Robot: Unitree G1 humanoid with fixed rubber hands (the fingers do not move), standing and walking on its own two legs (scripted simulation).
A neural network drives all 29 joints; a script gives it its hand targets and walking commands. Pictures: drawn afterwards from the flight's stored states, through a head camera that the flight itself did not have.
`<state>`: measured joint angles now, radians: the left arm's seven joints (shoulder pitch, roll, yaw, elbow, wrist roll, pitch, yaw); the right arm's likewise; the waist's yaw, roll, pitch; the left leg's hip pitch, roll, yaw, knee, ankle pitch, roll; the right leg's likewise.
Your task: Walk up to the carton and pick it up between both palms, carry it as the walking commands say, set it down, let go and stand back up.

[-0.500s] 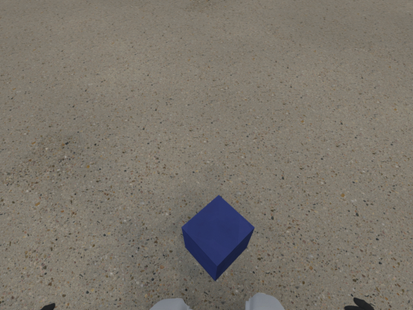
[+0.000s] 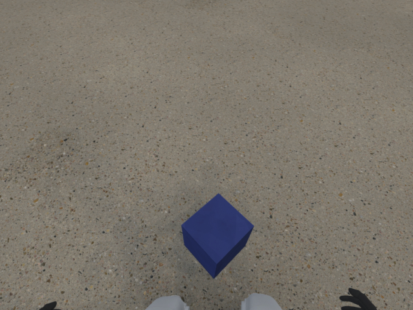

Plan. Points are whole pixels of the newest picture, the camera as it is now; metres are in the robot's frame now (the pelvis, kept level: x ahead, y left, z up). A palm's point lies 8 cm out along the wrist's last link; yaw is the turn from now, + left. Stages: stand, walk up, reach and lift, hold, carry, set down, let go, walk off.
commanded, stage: walk up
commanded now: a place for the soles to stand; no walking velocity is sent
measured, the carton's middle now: (216, 236) +0.46 -0.05 -0.62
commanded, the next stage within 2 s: none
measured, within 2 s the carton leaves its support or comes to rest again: neither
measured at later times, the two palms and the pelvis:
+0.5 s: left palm out of the picture +0.05 +0.33 -0.09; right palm out of the picture +0.08 -0.31 -0.09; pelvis -0.02 +0.01 +0.00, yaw +0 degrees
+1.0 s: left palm out of the picture +0.02 +0.33 -0.09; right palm out of the picture +0.06 -0.30 -0.09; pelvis -0.04 +0.01 +0.01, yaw +0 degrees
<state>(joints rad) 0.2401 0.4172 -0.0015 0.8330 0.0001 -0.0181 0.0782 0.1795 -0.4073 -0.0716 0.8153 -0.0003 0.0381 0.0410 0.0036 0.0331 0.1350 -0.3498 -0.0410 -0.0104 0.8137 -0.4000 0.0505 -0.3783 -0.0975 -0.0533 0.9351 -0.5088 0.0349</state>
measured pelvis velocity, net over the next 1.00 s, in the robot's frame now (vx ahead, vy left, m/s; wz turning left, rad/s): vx -0.04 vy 0.01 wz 0.00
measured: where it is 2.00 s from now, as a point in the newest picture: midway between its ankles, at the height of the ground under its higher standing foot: outside the picture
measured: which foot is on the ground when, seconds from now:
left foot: down 0.00-1.00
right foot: up 0.00-0.14, down 0.16-0.36, up 0.38-0.62, down 0.64-0.84, up 0.86-1.00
